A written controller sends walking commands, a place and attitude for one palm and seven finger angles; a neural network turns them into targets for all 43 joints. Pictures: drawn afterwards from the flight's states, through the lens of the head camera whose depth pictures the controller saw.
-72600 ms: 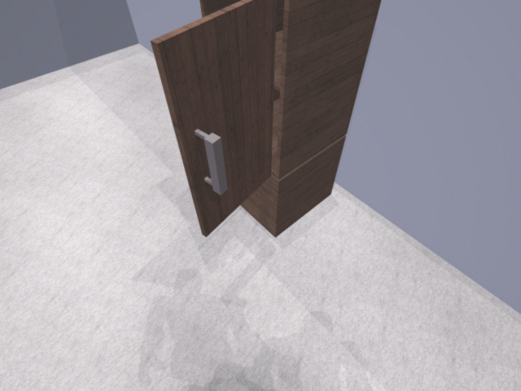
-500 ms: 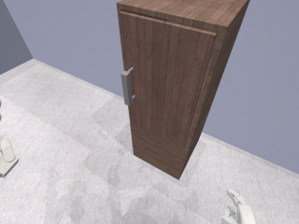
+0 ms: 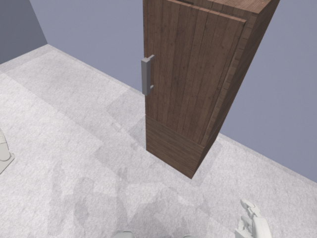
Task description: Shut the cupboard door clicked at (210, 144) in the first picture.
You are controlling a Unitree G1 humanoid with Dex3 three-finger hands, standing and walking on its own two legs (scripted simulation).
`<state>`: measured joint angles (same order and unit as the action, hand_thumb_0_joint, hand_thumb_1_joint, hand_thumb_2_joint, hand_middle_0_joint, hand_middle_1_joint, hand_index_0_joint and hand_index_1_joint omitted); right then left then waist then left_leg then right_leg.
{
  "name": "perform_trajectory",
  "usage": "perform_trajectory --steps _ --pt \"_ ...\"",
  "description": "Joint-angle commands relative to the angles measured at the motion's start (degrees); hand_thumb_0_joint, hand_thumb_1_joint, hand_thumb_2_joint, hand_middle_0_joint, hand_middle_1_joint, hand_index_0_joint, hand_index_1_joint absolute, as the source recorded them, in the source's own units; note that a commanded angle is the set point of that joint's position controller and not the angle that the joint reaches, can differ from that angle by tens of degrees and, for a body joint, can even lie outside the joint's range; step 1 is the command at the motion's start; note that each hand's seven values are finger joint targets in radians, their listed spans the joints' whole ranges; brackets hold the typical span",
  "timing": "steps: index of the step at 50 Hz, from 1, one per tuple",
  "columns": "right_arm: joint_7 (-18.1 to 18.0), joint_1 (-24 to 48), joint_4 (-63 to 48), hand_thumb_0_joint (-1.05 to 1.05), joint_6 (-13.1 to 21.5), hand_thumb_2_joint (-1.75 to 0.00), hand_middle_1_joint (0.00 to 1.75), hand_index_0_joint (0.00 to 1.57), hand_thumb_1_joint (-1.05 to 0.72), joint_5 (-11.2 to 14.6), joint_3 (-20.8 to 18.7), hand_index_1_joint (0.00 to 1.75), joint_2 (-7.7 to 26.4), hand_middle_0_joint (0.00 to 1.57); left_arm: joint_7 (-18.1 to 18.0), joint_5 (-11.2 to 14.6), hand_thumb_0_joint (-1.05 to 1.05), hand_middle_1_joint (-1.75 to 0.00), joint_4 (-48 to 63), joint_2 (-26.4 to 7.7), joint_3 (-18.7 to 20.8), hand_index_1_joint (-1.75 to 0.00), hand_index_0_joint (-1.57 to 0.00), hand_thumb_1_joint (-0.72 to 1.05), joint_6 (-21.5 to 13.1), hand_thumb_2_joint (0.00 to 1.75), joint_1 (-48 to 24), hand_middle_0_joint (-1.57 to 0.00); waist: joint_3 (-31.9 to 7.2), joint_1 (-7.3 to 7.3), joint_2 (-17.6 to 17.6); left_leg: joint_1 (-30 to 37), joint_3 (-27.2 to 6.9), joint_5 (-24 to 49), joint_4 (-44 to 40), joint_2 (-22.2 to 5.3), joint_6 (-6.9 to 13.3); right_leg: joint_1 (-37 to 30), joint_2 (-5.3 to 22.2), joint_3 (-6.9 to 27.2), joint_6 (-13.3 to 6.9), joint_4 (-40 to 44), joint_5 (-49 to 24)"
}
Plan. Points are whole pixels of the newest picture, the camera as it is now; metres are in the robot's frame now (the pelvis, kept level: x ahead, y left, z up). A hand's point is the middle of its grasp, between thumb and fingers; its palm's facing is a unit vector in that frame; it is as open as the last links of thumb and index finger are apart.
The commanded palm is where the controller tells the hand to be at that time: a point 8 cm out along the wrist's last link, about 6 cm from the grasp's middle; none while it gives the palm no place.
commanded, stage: step back with the hand held close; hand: left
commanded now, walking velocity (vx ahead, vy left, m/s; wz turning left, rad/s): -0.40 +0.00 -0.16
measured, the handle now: (149, 75) +0.73 +0.06 -0.02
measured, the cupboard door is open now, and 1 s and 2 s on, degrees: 0 0 0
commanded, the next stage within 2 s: stop stepping back and stand still in 0.54 s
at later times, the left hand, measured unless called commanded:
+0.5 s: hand out of the picture +0.08 +0.29 +0.19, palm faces +0.54 -0.73 -0.42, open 7.4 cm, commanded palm +0.03 +0.32 +0.20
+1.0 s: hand out of the picture +0.00 +0.29 +0.21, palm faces +0.30 -0.84 -0.44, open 7.4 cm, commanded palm -0.04 +0.32 +0.20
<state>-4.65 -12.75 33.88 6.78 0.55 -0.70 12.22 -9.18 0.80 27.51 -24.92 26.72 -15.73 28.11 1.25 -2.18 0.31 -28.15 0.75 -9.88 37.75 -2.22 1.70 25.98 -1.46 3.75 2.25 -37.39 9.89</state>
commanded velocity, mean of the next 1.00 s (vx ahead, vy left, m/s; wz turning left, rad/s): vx -0.13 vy -0.01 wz -0.13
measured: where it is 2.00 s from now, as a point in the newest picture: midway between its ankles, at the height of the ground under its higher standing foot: outside the picture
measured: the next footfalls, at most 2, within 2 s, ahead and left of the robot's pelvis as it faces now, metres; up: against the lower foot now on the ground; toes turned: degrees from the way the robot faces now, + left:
right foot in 0.44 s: -0.06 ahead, -0.13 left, +0.00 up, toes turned +5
left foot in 0.60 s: +0.00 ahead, +0.13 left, +0.00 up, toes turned +4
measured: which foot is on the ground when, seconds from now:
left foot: down 0.00-0.44, up 0.46-0.58, down 0.60-0.88, up 0.90-1.00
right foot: down 0.00-0.24, up 0.26-0.42, down 0.44-0.58, up 0.60-0.88, down 0.90-1.00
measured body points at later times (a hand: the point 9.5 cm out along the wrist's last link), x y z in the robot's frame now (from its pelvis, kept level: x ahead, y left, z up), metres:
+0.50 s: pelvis -0.10 +0.02 +0.00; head -0.10 +0.03 +0.44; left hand +0.04 +0.33 +0.22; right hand +0.10 -0.19 -0.08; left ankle +0.05 +0.13 -0.70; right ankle -0.10 -0.13 -0.72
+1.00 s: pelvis -0.24 +0.06 +0.02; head -0.27 +0.08 +0.47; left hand -0.02 +0.33 +0.24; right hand -0.18 -0.22 -0.07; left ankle -0.15 +0.17 -0.67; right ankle -0.31 -0.02 -0.72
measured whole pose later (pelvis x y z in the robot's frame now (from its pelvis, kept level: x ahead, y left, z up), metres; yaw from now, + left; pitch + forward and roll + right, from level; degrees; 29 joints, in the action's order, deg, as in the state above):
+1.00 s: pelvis -0.24 +0.06 +0.02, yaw -13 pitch +0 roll +0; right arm -3.4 -18.0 38.2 3.3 -0.4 -0.5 14.1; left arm -9.5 3.3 29.5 -27.0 26.0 -11.0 32.3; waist -5.4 0.2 -1.6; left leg -32.6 3.2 -18.8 53.5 -3.4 -1.6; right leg 9.3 -1.2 -2.6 -3.5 -27.8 19.0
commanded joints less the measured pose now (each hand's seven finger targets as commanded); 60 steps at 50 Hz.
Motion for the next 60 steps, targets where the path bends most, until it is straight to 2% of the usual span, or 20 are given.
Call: perform_trajectory --steps 1,5,8,10,13,15,18,20,22,24,27,29,33,41,43,44,46,55,58,60 --pt "-0.56 5.93 -9.70 0.00 3.83 -0.90 0.30 0.20 -0.90 0.10 -3.82 0.30 8.24 0.20 -0.43 -0.16 0.00 -0.30 9.09 -9.56 10.28 -0.30 -0.20 0.90 -4.43 0.90 3.55 -0.20 -7.35 2.13 6.63 -23.29 -6.59 -31.93 -16.10 -8.58 4.90 -26.29 -1.31 3.95 -1.75 -6.48 -3.77" --pt "0.54 5.23 -7.15 0.00 3.33 -0.90 0.30 0.20 -0.90 -1.00 -3.43 0.30 6.52 0.20 -0.79 1.44 0.00 -0.30 13.17 -11.22 7.89 -0.30 -0.20 0.90 -3.38 0.90 -0.51 -0.20 -8.73 1.30 -5.86 0.38 1.55 -18.21 2.44 1.24 -2.00 -1.76 11.40 18.66 -7.14 14.35 -1.95" --pt "0.65 5.84 -6.36 0.00 1.87 -0.90 0.30 0.20 -0.90 -0.65 -2.87 0.30 5.38 0.20 -1.72 1.21 0.00 -0.30 14.09 -11.10 5.86 -0.30 -0.20 0.90 -2.36 0.90 -3.39 -0.20 -8.49 0.69 -9.54 10.44 1.86 -13.60 2.61 2.16 -2.19 6.47 11.49 15.00 -6.66 19.28 8.36" --pt "-0.23 5.16 -6.42 0.00 1.63 -0.90 0.30 0.20 -0.90 -0.41 -3.16 0.30 6.86 0.20 -1.88 1.22 0.00 -0.30 15.68 -11.36 6.10 -0.30 -0.20 0.90 -2.81 0.90 -5.58 -0.20 -6.44 0.08 -0.99 9.99 -2.39 -17.15 -8.54 -1.06 -0.30 7.93 4.87 7.69 -3.56 14.26 14.13" --pt "-1.25 7.40 -7.58 0.00 3.29 -0.90 0.30 0.20 -0.90 -0.81 -3.66 0.30 7.18 0.20 -1.66 0.67 0.00 -0.30 14.67 -9.49 8.25 -0.30 -0.20 0.90 -3.76 0.90 -4.88 -0.20 -10.41 1.85 19.48 -14.27 -19.24 -34.79 -30.83 -20.79 7.72 -15.01 -5.90 -2.95 0.38 -26.56 14.22" --pt "-0.29 8.80 -6.47 0.00 4.43 -0.90 0.30 0.20 -0.90 -0.43 -5.01 0.30 6.15 0.20 -1.58 2.24 0.00 -0.30 16.33 -12.53 9.88 -0.30 -0.20 0.90 -4.10 0.90 -5.77 -0.20 -14.46 2.71 9.79 -0.93 -10.25 -19.22 -22.78 -19.30 5.15 -8.89 -3.66 -2.08 -0.96 -24.56 19.94" --pt "1.54 10.08 -7.25 0.00 4.73 -0.90 0.30 0.20 -0.90 0.41 -4.32 0.30 5.62 0.20 -1.10 3.50 0.00 -0.30 10.72 -8.48 6.55 -0.30 -0.20 0.90 -2.89 0.90 2.51 -0.20 -10.60 3.46 17.98 0.09 1.87 -21.00 -20.15 -16.42 -0.13 -10.28 -0.53 -6.50 -3.64 -8.42 22.33" --pt "1.76 8.91 -6.84 0.00 3.77 -0.90 0.30 0.20 -0.90 -0.04 -3.89 0.30 5.28 0.20 -0.47 3.12 0.00 -0.30 11.32 -10.58 7.13 -0.30 -0.20 0.90 -3.30 0.90 1.55 -0.20 -6.73 2.48 9.03 4.13 5.51 -22.17 -10.60 -11.88 -3.68 -2.90 4.35 3.07 -6.48 7.93 22.74" --pt "1.58 6.88 -5.85 0.00 3.62 -0.90 0.30 0.20 -0.90 -1.49 -2.04 0.30 3.62 0.20 -1.91 1.10 0.00 -0.30 15.05 -14.78 7.95 -0.30 -0.20 0.90 -4.94 0.90 -5.57 -0.20 -3.95 2.31 -11.25 12.16 6.67 -14.34 12.20 -2.38 -6.16 13.22 19.93 28.23 -12.87 27.54 10.69" --pt "1.64 8.29 -5.93 0.00 2.37 -0.90 0.30 0.20 -0.90 -0.70 -1.93 0.30 3.22 0.20 -1.78 0.57 0.00 -0.30 13.38 -11.91 3.32 -0.30 -0.20 0.90 -1.50 0.90 -10.10 -0.20 -4.92 2.99 -22.19 4.75 2.22 -15.23 19.11 0.15 -5.21 4.39 16.87 23.04 -11.84 21.74 -7.61" --pt "-0.25 7.08 -3.89 0.00 0.59 -0.90 0.30 0.20 -0.90 -0.91 -0.65 0.30 4.33 0.20 -0.66 0.50 0.00 -0.30 9.85 -10.95 2.44 -0.30 -0.20 0.90 -0.04 0.90 -16.31 -0.20 -1.65 0.38 -10.15 15.21 3.73 -6.47 -5.85 1.19 -4.68 5.36 9.28 9.48 -5.85 11.82 -16.31" --pt "-0.67 8.35 -5.22 0.00 1.29 -0.90 0.30 0.20 -0.90 -0.56 -2.11 0.30 7.74 0.20 0.16 0.38 0.00 -0.30 12.44 -10.66 2.76 -0.30 -0.20 0.90 -1.80 0.90 -18.84 -0.20 -6.56 1.83 15.76 15.14 -6.72 16.11 -20.35 -13.84 -0.41 1.46 -1.04 1.47 -0.61 -5.41 3.27" --pt "1.61 6.08 -6.76 0.00 3.56 -0.90 0.30 0.20 -0.90 -1.36 -3.88 0.30 6.95 0.20 1.25 2.75 0.00 -0.30 14.02 -7.20 3.28 -0.30 -0.20 0.90 -2.05 0.90 -4.57 -0.20 -14.79 2.04 11.42 13.02 -9.52 -5.64 -24.60 -22.05 5.43 -1.95 -2.09 0.01 -0.61 -27.76 20.61" --pt "1.39 4.67 -10.27 0.00 1.56 -0.90 0.30 0.20 -0.90 -1.49 -1.59 0.30 6.00 0.20 -0.50 4.11 0.00 -0.30 17.28 -10.49 6.58 -0.30 -0.20 0.90 2.67 0.90 6.07 -0.20 -8.76 1.72 17.17 5.16 3.21 -28.78 -30.17 -9.17 -5.90 -22.12 -5.87 -16.17 -3.68 7.77 20.95" --pt "0.92 3.69 -9.48 0.00 0.07 -0.90 0.30 0.20 -0.90 -1.57 -1.87 0.30 5.60 0.20 -0.72 3.73 0.00 -0.30 17.32 -14.37 8.85 -0.30 -0.20 0.90 3.52 0.90 5.95 -0.20 -8.46 1.32 6.28 4.57 9.66 -20.95 -10.71 -2.38 -6.25 -21.32 3.18 -6.53 -8.35 20.98 18.21" --pt "0.98 3.13 -7.85 0.00 -0.89 -0.90 0.30 0.20 -0.90 -1.58 -1.82 0.30 5.80 0.20 -0.97 3.49 0.00 -0.30 17.71 -16.44 10.15 -0.30 -0.20 0.90 3.18 0.90 3.86 -0.20 -6.44 1.44 -4.78 4.72 6.46 -13.45 9.47 -0.60 -4.29 -9.12 16.21 10.26 -13.10 27.72 20.69" --pt "1.20 1.74 -5.46 0.00 -0.49 -0.90 0.30 0.20 -0.90 -1.80 -0.86 0.30 6.28 0.20 -2.20 3.30 0.00 -0.30 13.12 -16.50 10.76 -0.30 -0.20 0.90 2.11 0.90 -2.23 -0.20 -5.91 1.40 -9.78 -5.60 -1.94 -11.95 22.60 -2.10 -3.91 -8.24 24.80 17.96 -17.69 30.52 27.26" --pt "-2.49 2.97 -4.50 0.00 2.67 -0.90 0.30 0.20 -0.90 -0.79 -2.13 0.30 7.49 0.20 -2.83 0.56 0.00 -0.30 8.59 -9.37 0.68 -0.30 -0.20 0.90 1.63 0.90 -9.51 -0.20 0.05 0.64 -2.64 14.42 6.10 -11.25 -10.20 -0.47 -0.57 -4.64 10.77 1.21 -9.77 15.33 24.45" --pt "-1.91 2.34 -5.78 0.00 3.53 -0.90 0.30 0.20 -0.90 -1.01 -2.30 0.30 8.27 0.20 -2.61 1.64 0.00 -0.30 15.88 -11.61 5.37 -0.30 -0.20 0.90 -0.47 0.90 -3.60 -0.20 -4.90 0.69 14.72 23.94 -21.98 -7.25 -22.94 -17.37 7.09 4.72 0.07 -7.62 -2.65 -10.54 20.13" --pt "-1.32 2.45 -4.55 0.00 4.26 -0.90 0.30 0.20 -0.90 -2.26 -1.93 0.30 7.04 0.20 -1.93 1.15 0.00 -0.30 20.07 -14.62 8.15 -0.30 -0.20 0.90 -0.68 0.90 -3.80 -0.20 -3.59 0.42 16.07 16.65 -22.31 -11.10 -25.21 -18.58 8.46 2.20 2.08 -4.35 -2.57 -15.83 18.92"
